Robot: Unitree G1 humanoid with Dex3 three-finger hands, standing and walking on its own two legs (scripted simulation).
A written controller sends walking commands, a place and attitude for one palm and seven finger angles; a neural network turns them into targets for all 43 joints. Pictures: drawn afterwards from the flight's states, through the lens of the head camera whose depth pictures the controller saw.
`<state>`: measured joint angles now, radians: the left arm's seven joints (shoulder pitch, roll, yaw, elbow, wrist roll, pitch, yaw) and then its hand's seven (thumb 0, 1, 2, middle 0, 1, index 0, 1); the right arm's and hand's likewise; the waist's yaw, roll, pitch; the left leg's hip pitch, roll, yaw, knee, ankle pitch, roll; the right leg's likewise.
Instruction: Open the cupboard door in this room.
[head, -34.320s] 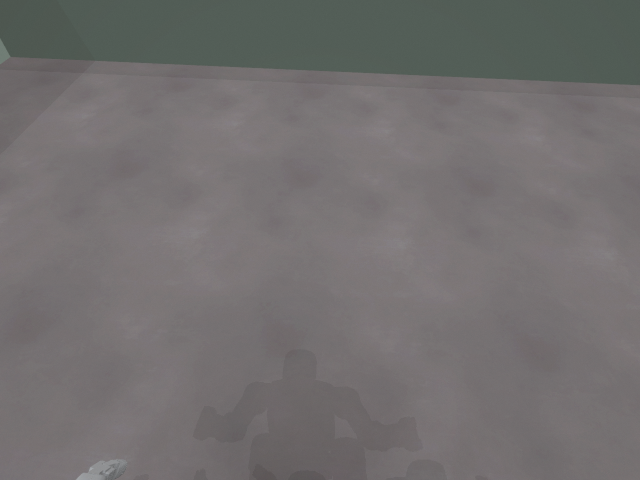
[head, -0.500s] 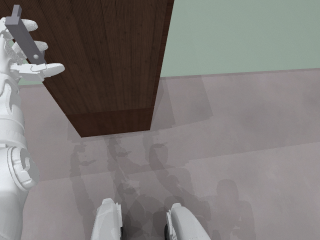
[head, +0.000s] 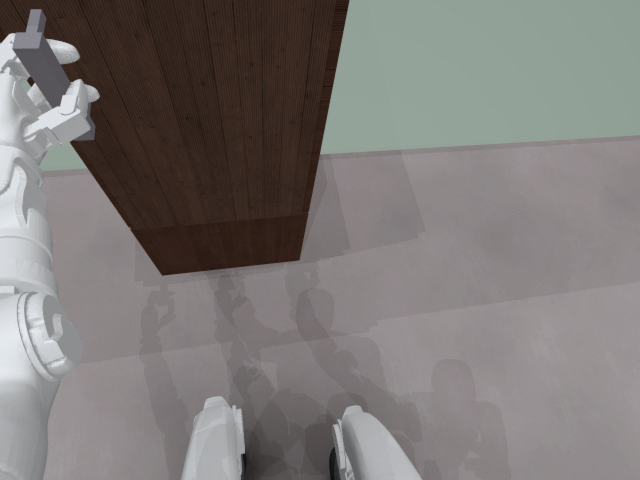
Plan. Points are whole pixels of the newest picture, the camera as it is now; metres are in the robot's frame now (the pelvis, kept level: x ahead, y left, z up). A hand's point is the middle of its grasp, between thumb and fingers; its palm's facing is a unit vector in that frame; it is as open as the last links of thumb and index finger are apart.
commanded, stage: pull the door open along its arc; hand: left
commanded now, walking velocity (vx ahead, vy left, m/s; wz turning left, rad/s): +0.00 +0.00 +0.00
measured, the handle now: (62, 79) +0.58 +0.26 +0.09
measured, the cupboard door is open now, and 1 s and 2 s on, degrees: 0 51 52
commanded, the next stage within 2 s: open thumb and fingers to let go in 0.96 s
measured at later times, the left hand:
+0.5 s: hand (96, 172) +0.44 +0.21 +0.09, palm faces +0.14 -0.99 +0.05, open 6.3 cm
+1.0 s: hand (248, 284) +0.31 +0.06 +0.10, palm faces +0.38 -0.92 +0.02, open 6.4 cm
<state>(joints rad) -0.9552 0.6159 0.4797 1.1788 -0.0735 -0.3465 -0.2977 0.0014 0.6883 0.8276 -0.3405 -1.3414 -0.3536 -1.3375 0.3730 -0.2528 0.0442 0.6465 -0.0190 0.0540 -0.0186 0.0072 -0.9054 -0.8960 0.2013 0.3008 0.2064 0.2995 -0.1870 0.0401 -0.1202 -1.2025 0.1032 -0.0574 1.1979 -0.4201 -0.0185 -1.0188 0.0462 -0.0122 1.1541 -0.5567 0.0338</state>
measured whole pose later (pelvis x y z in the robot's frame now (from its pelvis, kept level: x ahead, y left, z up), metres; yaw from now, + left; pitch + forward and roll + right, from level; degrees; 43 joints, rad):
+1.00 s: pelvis +0.03 -0.04 +0.04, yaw +5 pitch +12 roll +0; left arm 0.15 -0.10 -0.21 0.13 0.09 -0.29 0.51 0.00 0.66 0.72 -0.30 -1.32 -0.32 -1.32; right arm 0.21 -0.17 0.01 0.52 -0.08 0.04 0.04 0.01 -0.91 -0.90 0.20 0.30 0.20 0.30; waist -0.02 0.03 -0.17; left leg -0.80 0.06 -0.05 1.00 -0.41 -0.06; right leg -0.64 0.00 -0.03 1.03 -0.59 -0.01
